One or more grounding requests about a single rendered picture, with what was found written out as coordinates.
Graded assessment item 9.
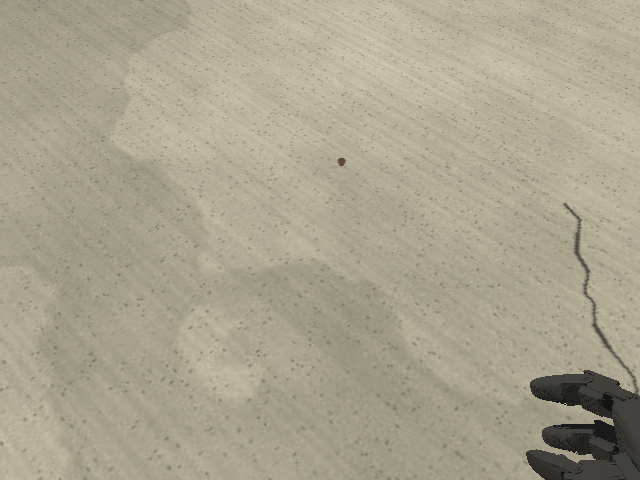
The right robot hand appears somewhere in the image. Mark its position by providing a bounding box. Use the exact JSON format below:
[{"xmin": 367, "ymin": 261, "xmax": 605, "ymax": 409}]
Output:
[{"xmin": 526, "ymin": 370, "xmax": 640, "ymax": 480}]

